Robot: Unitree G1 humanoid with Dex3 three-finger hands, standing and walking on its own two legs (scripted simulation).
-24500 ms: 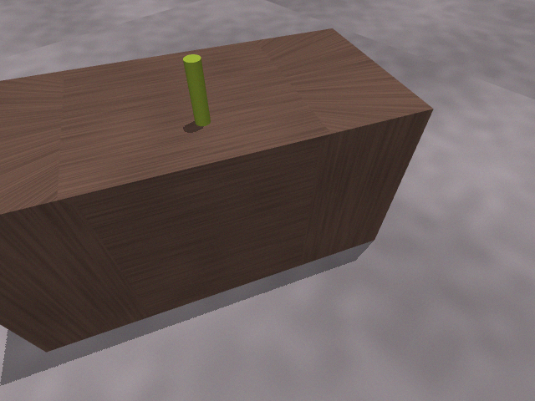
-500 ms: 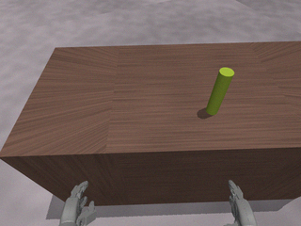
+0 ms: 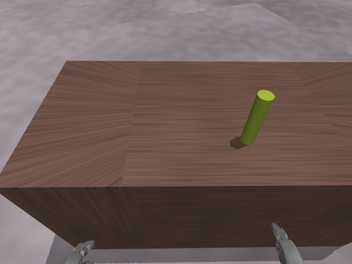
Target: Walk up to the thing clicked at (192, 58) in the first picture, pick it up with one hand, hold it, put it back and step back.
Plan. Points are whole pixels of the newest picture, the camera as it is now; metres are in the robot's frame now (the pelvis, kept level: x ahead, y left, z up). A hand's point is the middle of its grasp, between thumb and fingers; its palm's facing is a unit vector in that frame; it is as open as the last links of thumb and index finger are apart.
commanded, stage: home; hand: right
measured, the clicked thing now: (255, 119) +0.50 -0.22 +0.03
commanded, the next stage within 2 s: stand in 1.80 s
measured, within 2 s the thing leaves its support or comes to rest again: neither
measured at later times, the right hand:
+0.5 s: hand out of the picture +0.02 -0.25 -0.14, palm faces -0.04 +0.92 -0.39, open 17.5 cm
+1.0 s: hand out of the picture +0.04 -0.25 -0.14, palm faces -0.04 +0.93 -0.36, open 17.5 cm
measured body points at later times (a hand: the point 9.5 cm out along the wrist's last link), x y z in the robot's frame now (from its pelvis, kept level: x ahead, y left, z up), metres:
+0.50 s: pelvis -0.03 +0.01 +0.01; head -0.04 +0.03 +0.46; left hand +0.02 +0.31 -0.13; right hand +0.02 -0.30 -0.11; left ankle +0.03 +0.13 -0.73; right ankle -0.04 -0.14 -0.73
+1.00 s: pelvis -0.03 +0.01 +0.01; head -0.03 +0.02 +0.46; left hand +0.00 +0.31 -0.13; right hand +0.04 -0.30 -0.12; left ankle +0.03 +0.13 -0.73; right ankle -0.04 -0.14 -0.73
